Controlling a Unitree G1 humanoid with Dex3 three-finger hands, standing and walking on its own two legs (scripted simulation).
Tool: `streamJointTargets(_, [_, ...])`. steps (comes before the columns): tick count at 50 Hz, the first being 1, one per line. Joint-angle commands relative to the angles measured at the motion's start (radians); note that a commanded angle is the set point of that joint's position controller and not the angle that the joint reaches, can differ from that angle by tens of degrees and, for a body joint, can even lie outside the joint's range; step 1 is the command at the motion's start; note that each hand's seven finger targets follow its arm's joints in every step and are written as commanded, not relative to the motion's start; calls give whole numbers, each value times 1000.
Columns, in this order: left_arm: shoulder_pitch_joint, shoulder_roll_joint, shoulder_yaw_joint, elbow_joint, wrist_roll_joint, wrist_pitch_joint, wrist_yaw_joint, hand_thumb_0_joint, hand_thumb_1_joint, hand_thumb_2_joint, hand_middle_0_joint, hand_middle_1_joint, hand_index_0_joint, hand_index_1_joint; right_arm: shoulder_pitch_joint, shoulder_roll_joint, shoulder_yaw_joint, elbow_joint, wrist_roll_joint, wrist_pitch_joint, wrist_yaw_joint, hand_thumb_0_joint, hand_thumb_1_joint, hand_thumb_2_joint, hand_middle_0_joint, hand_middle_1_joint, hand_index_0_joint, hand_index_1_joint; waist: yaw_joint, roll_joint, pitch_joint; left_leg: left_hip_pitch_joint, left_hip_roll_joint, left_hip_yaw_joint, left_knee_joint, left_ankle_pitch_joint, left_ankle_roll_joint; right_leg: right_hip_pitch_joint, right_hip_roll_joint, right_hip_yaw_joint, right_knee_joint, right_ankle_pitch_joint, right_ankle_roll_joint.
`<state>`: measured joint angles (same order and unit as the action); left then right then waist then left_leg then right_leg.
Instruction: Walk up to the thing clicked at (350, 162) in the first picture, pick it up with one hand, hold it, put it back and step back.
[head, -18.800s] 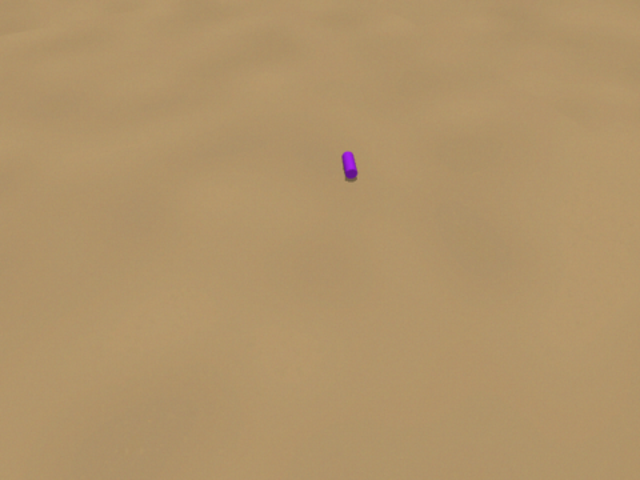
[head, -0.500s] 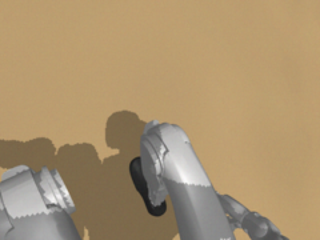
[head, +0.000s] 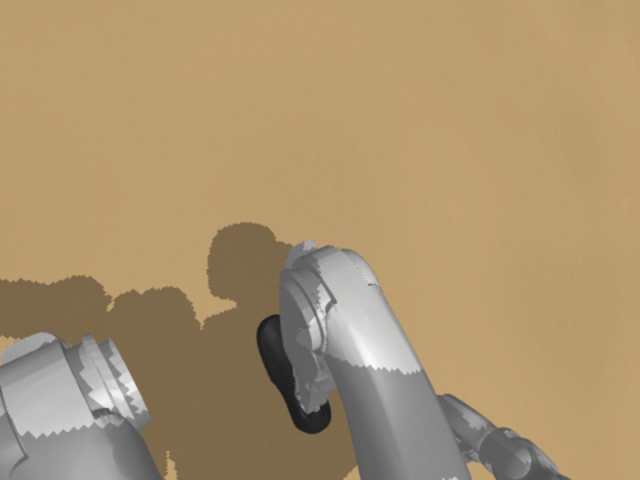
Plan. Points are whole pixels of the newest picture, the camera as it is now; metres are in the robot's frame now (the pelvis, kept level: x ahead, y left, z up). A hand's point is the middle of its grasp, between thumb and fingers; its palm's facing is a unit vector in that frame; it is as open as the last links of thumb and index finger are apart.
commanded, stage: settle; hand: left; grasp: from above
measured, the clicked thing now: out of the picture +0.43 +0.38 -0.27
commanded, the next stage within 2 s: lift in 1.02 s
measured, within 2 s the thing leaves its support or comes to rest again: leaves its support in 0.40 s
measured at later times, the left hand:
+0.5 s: hand out of the picture +0.42 +0.38 -0.23, palm faces -0.39 -0.17 -0.91, open 8.5 cm
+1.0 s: hand out of the picture +0.41 +0.38 -0.14, palm faces -0.45 -0.15 -0.88, open 8.4 cm
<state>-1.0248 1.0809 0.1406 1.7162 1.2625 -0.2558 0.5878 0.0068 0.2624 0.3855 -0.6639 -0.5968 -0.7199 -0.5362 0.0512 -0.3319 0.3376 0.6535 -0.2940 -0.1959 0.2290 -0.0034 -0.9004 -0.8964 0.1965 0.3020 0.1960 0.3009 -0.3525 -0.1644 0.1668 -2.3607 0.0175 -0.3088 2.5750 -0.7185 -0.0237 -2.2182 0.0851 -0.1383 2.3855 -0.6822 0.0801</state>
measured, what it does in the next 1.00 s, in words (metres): stands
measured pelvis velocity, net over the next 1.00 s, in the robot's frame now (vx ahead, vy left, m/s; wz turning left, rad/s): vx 0.00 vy -0.01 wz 0.10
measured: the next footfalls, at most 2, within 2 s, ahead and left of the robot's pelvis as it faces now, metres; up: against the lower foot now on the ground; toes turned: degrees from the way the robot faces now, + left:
none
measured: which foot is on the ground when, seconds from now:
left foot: down 0.00-1.00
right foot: down 0.00-1.00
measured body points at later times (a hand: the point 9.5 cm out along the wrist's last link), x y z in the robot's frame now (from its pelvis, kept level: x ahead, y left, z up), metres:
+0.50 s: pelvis +0.01 +0.00 +0.00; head +0.26 +0.14 +0.34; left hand +0.44 +0.38 -0.17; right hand +0.10 -0.26 -0.06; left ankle +0.06 +0.13 -0.26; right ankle +0.12 -0.13 -0.26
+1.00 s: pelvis +0.00 -0.01 +0.03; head +0.23 +0.11 +0.39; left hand +0.43 +0.38 -0.09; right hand +0.11 -0.27 -0.07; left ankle +0.06 +0.13 -0.26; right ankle +0.12 -0.13 -0.26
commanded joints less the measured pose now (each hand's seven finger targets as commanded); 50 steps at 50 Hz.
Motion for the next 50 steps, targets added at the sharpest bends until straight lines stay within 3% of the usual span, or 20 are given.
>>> streamJointTargets(1, [-187, 220, 9, -98, -14, -11, 23, 0, 643, 488, -923, -589, -961, -550, 155, -330, -102, 16, 5, 11, -15, 0, -889, -898, 199, 300, 199, 300, -20, 579, -636, 523, 42, 116, -292, 224, 10, 306, 26, -156, -165, 258, -91])
streamJointTargets(2, [-190, 221, 0, -89, -1, -8, 22, 0, 638, 492, -926, -593, -962, -555, 162, -326, -98, 16, 3, 10, -14, 0, -892, -899, 199, 300, 199, 300, -31, 586, -627, 522, 41, 124, -283, 240, 12, 318, 27, -150, -164, 274, -91])
streamJointTargets(6, [-209, 205, -14, -90, -9, -12, 14, 0, 613, 510, -976, -566, -1010, -534, 168, -327, -99, 14, 4, 7, -11, 0, -907, -900, 200, 300, 200, 300, -46, 549, -600, 496, 39, 127, -268, 231, 20, 307, 25, -149, -176, 273, -85])
streamJointTargets(9, [-208, 247, 30, -139, -19, -9, 17, 0, 640, 499, -1006, -528, -1036, -501, 177, -333, -107, 22, 6, 13, -16, 0, -906, -901, 200, 300, 200, 300, -14, 597, -676, 549, 41, 121, -288, 266, 11, 331, 24, -152, -170, 289, -90])
streamJointTargets(12, [-197, 234, 23, -153, -12, -2, 9, 0, 635, 451, -985, -529, -1023, -493, 171, -332, -119, 19, 10, 17, -16, 0, -908, -901, 200, 300, 200, 300, -12, 609, -679, 540, 39, 131, -283, 265, 13, 323, 24, -149, -169, 290, -92])
streamJointTargets(13, [-203, 257, 46, -187, -11, -2, 10, 0, 655, 454, -1003, -520, -1040, -485, 180, -324, -114, 16, 6, 20, -17, 0, -905, -900, 200, 300, 200, 300, -4, 620, -721, 558, 38, 132, -285, 278, 12, 339, 24, -148, -168, 300, -93])
streamJointTargets(16, [-202, 250, 49, -234, -5, 5, 1, 0, 691, 483, -1052, -496, -1076, -473, 178, -332, -148, 25, 14, 22, -16, 0, -907, -901, 200, 300, 199, 300, 8, 664, -718, 581, 37, 140, -294, 269, 6, 303, 21, -140, -161, 282, -99])
streamJointTargets(17, [-209, 214, 22, -244, 0, 8, -5, 0, 699, 493, -1066, -488, -1086, -470, 176, -325, -149, 14, 16, 17, -13, 0, -908, -902, 200, 300, 199, 300, -6, 650, -710, 571, 38, 146, -277, 275, 11, 303, 22, -136, -165, 295, -97])
streamJointTargets(18, [-220, 256, 66, -306, -5, 6, 1, 0, 717, 464, -1071, -473, -1097, -449, 191, -334, -156, 24, 20, 21, -15, 0, -904, -900, 200, 300, 199, 300, 8, 659, -760, 587, 37, 147, -279, 306, 11, 333, 22, -135, -173, 323, -94])
streamJointTargets(20, [-196, 257, 87, -344, -16, 13, -1, 0, 752, 473, -1102, -456, -1124, -435, 194, -327, -172, 22, 33, 22, -12, 0, -903, -900, 200, 300, 199, 300, 31, 668, -767, 583, 33, 155, -287, 313, 9, 316, 15, -128, -165, 322, -100])
streamJointTargets(22, [-200, 189, 52, -402, -22, 18, -17, 0, 770, 469, -1113, -463, -1136, -441, 193, -307, -182, 14, 40, 21, -4, 0, -904, -901, 200, 300, 199, 300, 31, 691, -803, 603, 33, 163, -294, 331, 10, 323, 17, -119, -171, 339, -101])
streamJointTargets(28, [-165, 133, 45, -456, -54, 60, -73, 0, 839, 442, -1154, -445, -1182, -418, 215, -294, -241, 25, 81, 41, 3, 0, -901, -899, 200, 299, 199, 299, 82, 679, -844, 594, 23, 179, -323, 305, 11, 262, 7, -103, -176, 304, -110])
streamJointTargets(30, [-173, 78, 11, -425, -60, 80, -107, 0, 878, 442, -1187, -445, -1217, -417, 224, -282, -253, 26, 92, 49, 8, 0, -903, -900, 199, 299, 199, 299, 70, 630, -804, 541, 16, 191, -322, 261, 22, 260, 4, -88, -200, 280, -107])
streamJointTargets(33, [-192, 78, 6, -446, -78, 94, -152, 0, 898, 467, -1220, -450, -1246, -426, 235, -276, -262, 17, 111, 70, 3, 0, -906, -901, 199, 300, 199, 300, 87, 574, -813, 492, 9, 202, -338, 228, 35, 283, 3, -70, -228, 254, -105])
streamJointTargets(36, [-175, 21, -24, -446, -91, 96, -208, 0, 901, 471, -1223, -449, -1248, -426, 245, -271, -276, 15, 125, 88, -3, 0, -905, -901, 199, 300, 199, 300, 86, 520, -815, 502, 3, 196, -362, 208, 36, 275, -5, -74, -235, 230, -107])
streamJointTargets(40, [-230, 37, -22, -515, -91, 78, -259, 0, 868, 483, -1221, -442, -1238, -427, 262, -258, -287, 2, 146, 112, -19, 0, -910, -904, 199, 300, 199, 300, 89, 488, -850, 501, -3, 207, -368, 205, 43, 324, -9, -51, -258, 222, -105])
streamJointTargets(41, [-237, 28, -25, -507, -89, 73, -270, 0, 878, 469, -1220, -442, -1241, -423, 267, -264, -290, 3, 149, 118, -24, 0, -909, -903, 199, 300, 199, 300, 75, 478, -833, 503, -5, 206, -366, 207, 41, 314, -13, -55, -265, 220, -108])
streamJointTargets(45, [-237, 59, -2, -563, -76, 49, -287, 0, 846, 488, -1187, -465, -1211, -443, 277, -246, -292, 0, 157, 141, -46, 0, -907, -902, 200, 300, 199, 300, 104, 496, -887, 534, -7, 226, -363, 254, 38, 350, -15, -36, -275, 248, -111])
streamJointTargets(49, [-259, 71, 10, -610, -62, 35, -293, 0, 844, 530, -1189, -472, -1207, -457, 279, -239, -298, -6, 160, 162, -64, 0, -905, -901, 200, 300, 199, 300, 111, 529, -904, 573, -8, 229, -383, 252, 33, 324, -19, -36, -279, 236, -117])
streamJointTargets(50, [-260, 85, 21, -629, -62, 34, -290, 0, 837, 522, -1182, -470, -1201, -454, 275, -232, -297, -8, 164, 169, -68, 0, -905, -900, 200, 300, 199, 300, 127, 553, -925, 581, -11, 236, -395, 255, 33, 333, -21, -31, -274, 240, -117])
